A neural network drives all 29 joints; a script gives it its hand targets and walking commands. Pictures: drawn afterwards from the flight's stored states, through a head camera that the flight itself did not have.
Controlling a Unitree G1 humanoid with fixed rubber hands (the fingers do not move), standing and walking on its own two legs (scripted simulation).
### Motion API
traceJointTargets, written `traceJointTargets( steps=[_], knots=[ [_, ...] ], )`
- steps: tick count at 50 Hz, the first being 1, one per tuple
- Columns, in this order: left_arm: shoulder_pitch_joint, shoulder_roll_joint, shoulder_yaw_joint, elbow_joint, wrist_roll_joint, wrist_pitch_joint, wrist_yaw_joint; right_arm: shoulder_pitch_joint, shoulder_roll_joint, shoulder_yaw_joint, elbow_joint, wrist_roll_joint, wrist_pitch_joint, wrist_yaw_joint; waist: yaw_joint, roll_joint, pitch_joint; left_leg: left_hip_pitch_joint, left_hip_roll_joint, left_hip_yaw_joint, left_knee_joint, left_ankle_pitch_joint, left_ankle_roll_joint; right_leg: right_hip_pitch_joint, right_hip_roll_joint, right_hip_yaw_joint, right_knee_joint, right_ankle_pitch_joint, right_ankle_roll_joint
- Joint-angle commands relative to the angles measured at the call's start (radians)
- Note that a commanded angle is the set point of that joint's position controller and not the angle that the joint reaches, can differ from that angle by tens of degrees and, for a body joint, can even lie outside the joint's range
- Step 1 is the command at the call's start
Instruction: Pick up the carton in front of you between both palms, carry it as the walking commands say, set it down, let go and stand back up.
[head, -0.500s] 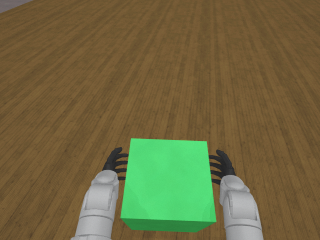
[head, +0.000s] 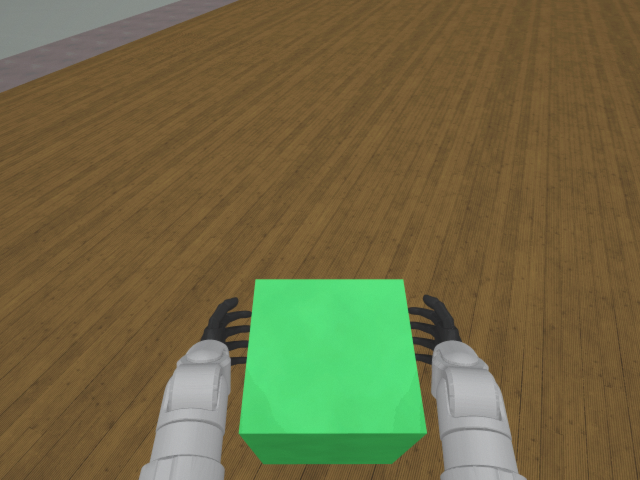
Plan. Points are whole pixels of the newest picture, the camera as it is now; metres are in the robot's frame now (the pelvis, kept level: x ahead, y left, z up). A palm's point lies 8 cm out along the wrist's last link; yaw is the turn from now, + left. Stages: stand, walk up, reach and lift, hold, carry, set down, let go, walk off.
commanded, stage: hold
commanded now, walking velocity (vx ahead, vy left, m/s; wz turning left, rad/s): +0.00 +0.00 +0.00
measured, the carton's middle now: (328, 378) +0.31 +0.00 -0.07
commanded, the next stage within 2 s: set down in 0.40 s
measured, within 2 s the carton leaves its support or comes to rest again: neither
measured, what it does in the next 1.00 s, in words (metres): lowers itself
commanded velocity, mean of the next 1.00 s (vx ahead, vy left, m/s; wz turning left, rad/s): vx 0.00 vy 0.00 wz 0.00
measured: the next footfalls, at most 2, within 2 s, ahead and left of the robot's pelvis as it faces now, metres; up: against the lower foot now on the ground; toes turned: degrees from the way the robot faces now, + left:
none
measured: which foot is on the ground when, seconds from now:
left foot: down 0.00-1.00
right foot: down 0.00-1.00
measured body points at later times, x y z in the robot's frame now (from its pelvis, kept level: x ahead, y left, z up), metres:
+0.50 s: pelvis +0.01 +0.00 +0.00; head -0.02 -0.01 +0.45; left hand +0.32 +0.16 +0.03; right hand +0.32 -0.15 +0.03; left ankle -0.01 +0.16 -0.74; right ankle +0.06 -0.12 -0.74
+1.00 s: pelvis -0.01 +0.03 -0.05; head +0.20 +0.00 +0.35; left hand +0.37 +0.13 -0.15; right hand +0.36 -0.17 -0.14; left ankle +0.00 +0.16 -0.74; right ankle +0.06 -0.12 -0.74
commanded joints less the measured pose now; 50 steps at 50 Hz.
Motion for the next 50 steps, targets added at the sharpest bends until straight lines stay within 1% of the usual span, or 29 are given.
traceJointTargets(
  steps=[1,7,11,21,23,26,29,31,33,35,38,40,41,43,45,47,48,49,50],
  knots=[
    [-0.538,-0.925,-0.498,-0.032,-0.251,-0.054,-0.279,-0.475,0.991,0.563,0.030,0.268,-0.029,0.283,0.020,-0.101,-0.251,-0.238,-0.122,0.090,-0.099,-0.040,0.060,0.318,0.043,0.011,-0.057,-0.055,0.032],
    [-0.556,-0.929,-0.490,-0.028,-0.251,-0.051,-0.279,-0.465,0.983,0.535,0.068,0.259,-0.024,0.289,0.009,-0.088,-0.254,-0.240,-0.118,0.085,-0.098,-0.046,0.060,0.317,0.031,0.020,-0.063,-0.072,0.032],
    [-0.562,-0.933,-0.487,-0.026,-0.251,-0.048,-0.277,-0.471,0.981,0.529,0.076,0.258,-0.024,0.290,0.008,-0.085,-0.251,-0.238,-0.118,0.084,-0.098,-0.044,0.056,0.314,0.027,0.018,-0.064,-0.065,0.032],
    [-0.560,-0.941,-0.498,-0.037,-0.257,-0.045,-0.265,-0.468,0.973,0.530,0.060,0.254,-0.028,0.284,0.006,-0.075,-0.260,-0.216,-0.121,0.083,-0.107,0.005,0.041,0.318,0.041,0.000,-0.048,0.045,0.031],
    [-0.567,-0.956,-0.506,-0.037,-0.261,-0.043,-0.259,-0.474,0.952,0.519,0.058,0.245,-0.033,0.286,-0.006,-0.063,-0.258,-0.207,-0.120,0.080,-0.107,0.021,0.032,0.311,0.051,-0.009,-0.040,0.063,0.024],
    [-0.605,-0.965,-0.477,0.010,-0.241,-0.050,-0.247,-0.510,0.901,0.455,0.103,0.211,-0.052,0.293,-0.024,-0.033,-0.217,-0.223,-0.115,0.075,-0.103,-0.003,0.019,0.265,0.064,-0.026,-0.018,0.031,0.008],
    [-0.664,-0.966,-0.400,0.105,-0.193,-0.080,-0.231,-0.580,0.840,0.348,0.194,0.157,-0.092,0.298,-0.041,0.001,-0.165,-0.279,-0.111,0.072,-0.083,-0.054,0.007,0.200,0.075,-0.045,0.025,-0.019,-0.006],
    [-0.684,-0.960,-0.340,0.169,-0.156,-0.112,-0.216,-0.619,0.795,0.269,0.248,0.117,-0.129,0.295,-0.048,0.018,-0.152,-0.322,-0.113,0.070,-0.055,-0.049,-0.001,0.153,0.080,-0.054,0.062,-0.015,-0.014],
    [-0.688,-0.929,-0.274,0.217,-0.116,-0.153,-0.197,-0.635,0.753,0.196,0.287,0.079,-0.172,0.287,-0.055,0.017,-0.156,-0.361,-0.116,0.071,-0.017,-0.007,-0.007,0.092,0.086,-0.059,0.099,0.018,-0.016],
    [-0.671,-0.870,-0.211,0.250,-0.069,-0.208,-0.175,-0.615,0.710,0.130,0.322,0.037,-0.220,0.276,-0.060,0.009,-0.179,-0.402,-0.119,0.075,0.029,0.060,-0.010,0.023,0.092,-0.062,0.137,0.081,-0.014],
    [-0.629,-0.767,-0.151,0.278,-0.015,-0.310,-0.145,-0.561,0.653,0.072,0.366,-0.011,-0.303,0.258,-0.056,-0.003,-0.240,-0.491,-0.127,0.087,0.114,0.160,-0.014,-0.088,0.094,-0.065,0.214,0.182,-0.006],
    [-0.616,-0.745,-0.167,0.287,-0.011,-0.383,-0.130,-0.571,0.649,0.088,0.354,-0.010,-0.371,0.253,-0.049,-0.010,-0.328,-0.547,-0.133,0.089,0.172,0.236,-0.020,-0.134,0.096,-0.060,0.279,0.263,0.001],
    [-0.619,-0.751,-0.191,0.290,-0.019,-0.420,-0.126,-0.584,0.659,0.113,0.346,-0.001,-0.406,0.253,-0.047,-0.018,-0.388,-0.574,-0.137,0.088,0.203,0.278,-0.023,-0.150,0.097,-0.057,0.312,0.310,0.004],
    [-0.653,-0.777,-0.267,0.277,-0.054,-0.491,-0.119,-0.613,0.700,0.180,0.333,0.029,-0.470,0.252,-0.048,-0.038,-0.536,-0.622,-0.147,0.088,0.267,0.359,-0.028,-0.167,0.097,-0.049,0.381,0.412,0.011],
    [-0.708,-0.804,-0.357,0.248,-0.096,-0.551,-0.117,-0.640,0.760,0.255,0.323,0.066,-0.522,0.248,-0.056,-0.056,-0.704,-0.688,-0.154,0.089,0.328,0.429,-0.032,-0.159,0.090,-0.039,0.451,0.534,0.017],
    [-0.762,-0.817,-0.450,0.191,-0.143,-0.590,-0.121,-0.669,0.818,0.337,0.283,0.107,-0.555,0.239,-0.062,-0.066,-0.898,-0.758,-0.160,0.096,0.394,0.483,-0.033,-0.138,0.081,-0.027,0.522,0.653,0.019],
    [-0.789,-0.813,-0.491,0.163,-0.164,-0.599,-0.122,-0.689,0.832,0.373,0.253,0.126,-0.561,0.234,-0.065,-0.065,-0.992,-0.803,-0.164,0.103,0.423,0.490,-0.035,-0.126,0.075,-0.021,0.555,0.697,0.019],
    [-0.810,-0.808,-0.524,0.142,-0.179,-0.603,-0.123,-0.707,0.838,0.399,0.226,0.140,-0.562,0.229,-0.067,-0.062,-1.068,-0.858,-0.169,0.113,0.448,0.470,-0.037,-0.116,0.068,-0.016,0.582,0.724,0.019],
    [-0.828,-0.802,-0.545,0.127,-0.188,-0.601,-0.125,-0.723,0.838,0.413,0.206,0.145,-0.559,0.224,-0.071,-0.056,-1.122,-0.903,-0.174,0.121,0.468,0.441,-0.039,-0.126,0.067,-0.018,0.604,0.718,0.021]
  ],
)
